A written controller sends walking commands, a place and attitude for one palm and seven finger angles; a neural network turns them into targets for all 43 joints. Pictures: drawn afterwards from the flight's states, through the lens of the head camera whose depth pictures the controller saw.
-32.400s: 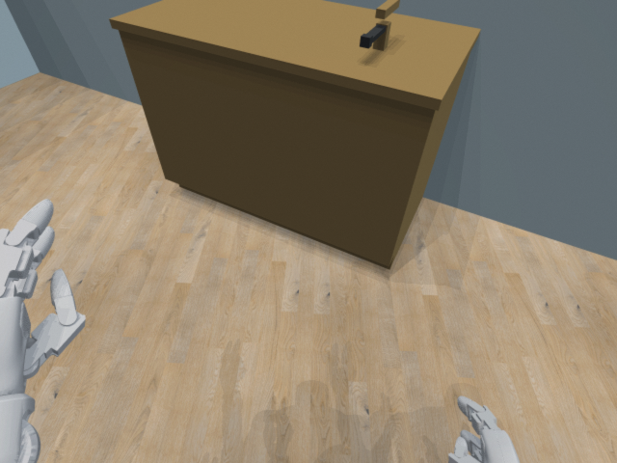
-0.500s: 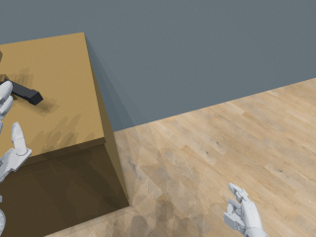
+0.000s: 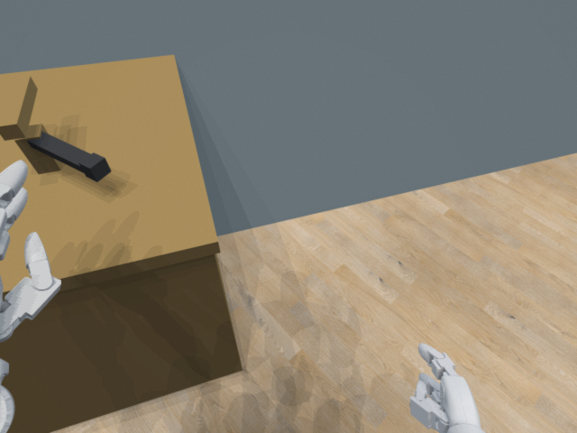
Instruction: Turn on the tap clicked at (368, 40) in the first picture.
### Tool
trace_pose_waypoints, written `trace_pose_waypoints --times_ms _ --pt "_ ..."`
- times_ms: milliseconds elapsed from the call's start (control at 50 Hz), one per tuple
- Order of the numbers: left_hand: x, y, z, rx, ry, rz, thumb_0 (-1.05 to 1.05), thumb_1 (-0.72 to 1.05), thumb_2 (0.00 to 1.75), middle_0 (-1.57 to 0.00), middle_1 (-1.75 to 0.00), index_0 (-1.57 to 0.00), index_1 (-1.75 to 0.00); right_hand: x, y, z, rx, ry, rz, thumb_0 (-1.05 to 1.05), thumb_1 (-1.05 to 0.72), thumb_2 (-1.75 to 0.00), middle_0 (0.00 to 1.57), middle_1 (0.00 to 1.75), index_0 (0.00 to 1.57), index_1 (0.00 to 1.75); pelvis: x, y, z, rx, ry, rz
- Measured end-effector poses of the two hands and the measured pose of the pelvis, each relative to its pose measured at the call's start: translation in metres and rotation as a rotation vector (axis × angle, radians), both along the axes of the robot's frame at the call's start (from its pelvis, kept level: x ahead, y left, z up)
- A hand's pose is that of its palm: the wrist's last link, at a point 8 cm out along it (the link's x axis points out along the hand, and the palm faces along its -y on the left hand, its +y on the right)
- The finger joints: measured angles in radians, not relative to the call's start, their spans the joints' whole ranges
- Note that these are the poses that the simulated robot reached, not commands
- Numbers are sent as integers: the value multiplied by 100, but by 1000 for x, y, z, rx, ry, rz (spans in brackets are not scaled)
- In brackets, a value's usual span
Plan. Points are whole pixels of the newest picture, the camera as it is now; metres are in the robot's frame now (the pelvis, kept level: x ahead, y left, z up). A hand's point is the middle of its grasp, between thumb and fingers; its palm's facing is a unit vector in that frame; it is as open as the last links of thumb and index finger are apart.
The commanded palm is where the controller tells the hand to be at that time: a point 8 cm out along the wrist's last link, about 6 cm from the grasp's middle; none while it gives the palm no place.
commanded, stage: come to a stop and stand still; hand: left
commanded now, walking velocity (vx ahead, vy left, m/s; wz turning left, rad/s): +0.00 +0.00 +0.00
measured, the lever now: (95, 167) +0.45 +0.34 +0.10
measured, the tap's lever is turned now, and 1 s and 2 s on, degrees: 44 44 44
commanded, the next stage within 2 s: look again from close up in 0.54 s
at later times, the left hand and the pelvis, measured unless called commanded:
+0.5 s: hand (28, 342) +0.16 +0.25 +0.16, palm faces +0.43 -0.81 -0.39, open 7.4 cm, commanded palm +0.11 +0.28 +0.18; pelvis -0.04 +0.00 +0.00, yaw +1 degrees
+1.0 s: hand (43, 299) +0.21 +0.26 +0.15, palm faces +0.30 -0.86 -0.42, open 7.4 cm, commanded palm +0.15 +0.30 +0.18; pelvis -0.02 +0.02 +0.00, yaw -1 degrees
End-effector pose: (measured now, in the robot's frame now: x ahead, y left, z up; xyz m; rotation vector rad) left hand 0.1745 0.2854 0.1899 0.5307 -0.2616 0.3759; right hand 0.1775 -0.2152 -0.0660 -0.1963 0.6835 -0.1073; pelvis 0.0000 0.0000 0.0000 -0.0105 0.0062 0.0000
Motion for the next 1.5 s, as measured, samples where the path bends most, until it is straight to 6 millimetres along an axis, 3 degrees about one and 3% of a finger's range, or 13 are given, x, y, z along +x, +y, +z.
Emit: trace_pose_waypoints --times_ms 100,220,320,440,640,700,760,800,880,920,1080,1280,1500 --pt "-15 -6 -11 -56 38 23 1 89 90 -20 -30 -21 -31 -20 3 -12 41 13 6 1 -91 -90 20 30 21 30 -16 -2 -1 -15 -6 -5" --pt "-30 -14 -26 -134 59 -14 2 89 89 -21 -30 -21 -31 -52 -9 -16 2 59 -33 1 -91 -90 21 30 21 30 -28 -1 -3 -23 -28 2" --pt "-38 -3 -21 -102 24 -9 2 88 89 -21 -30 -21 -31 -71 -18 -11 -51 73 -61 2 -91 -90 20 30 21 30 -36 1 -2 -25 -31 10" --pt "-47 5 -11 -64 -2 28 2 89 89 -21 -30 -21 -31 -78 -18 -10 -50 68 -50 2 -91 -90 20 30 20 30 -44 1 0 -21 -25 27" --pt "-52 -2 -27 -122 43 32 2 89 90 -20 -30 -21 -31 -63 -8 -11 -26 45 -15 2 -91 -90 20 30 21 30 -41 0 -1 -31 -32 18" --pt "-34 25 -7 8 -46 29 2 88 89 -21 -30 -21 -31 -58 -3 -9 -57 60 42 1 -91 -90 20 30 21 30 -45 -3 -3 -37 -19 13" --pt "-17 47 -3 -30 -119 58 2 88 89 -21 -30 -21 -31 -54 1 -2 -48 41 45 2 -91 -90 20 30 21 30 -46 1 -2 -32 -24 -10" --pt "-9 43 -6 -73 -126 29 2 89 90 -20 -30 -21 -31 -51 3 4 -39 11 38 2 -91 -90 20 30 21 30 -43 8 -1 -24 -24 -20" --pt "-4 12 -20 -103 -56 -117 2 89 90 -20 -30 -20 -30 -45 10 8 -22 -29 15 1 -91 -90 20 30 21 30 -34 22 0 -11 -9 -30" --pt "-5 5 -24 -85 -16 -167 2 89 90 -20 -30 -20 -31 -43 15 9 -21 -21 9 1 -91 -90 20 30 21 30 -29 24 0 -8 -1 -31" --pt "3 41 -10 -17 -66 -49 2 88 89 -21 -30 -21 -31 -26 27 5 -40 45 61 1 -91 -90 20 30 21 30 -8 23 2 -16 17 -13" --pt "22 24 -20 -98 -45 -95 1 89 90 -20 -30 -21 -31 7 24 8 -36 -29 35 1 -91 -90 20 30 21 30 11 33 -4 -22 7 -19" --pt "25 47 -10 -46 -85 -60 2 89 89 -21 -30 -21 -31 8 26 1 -46 -8 8 1 -91 -90 20 30 21 30 16 44 -10 -17 1 -14"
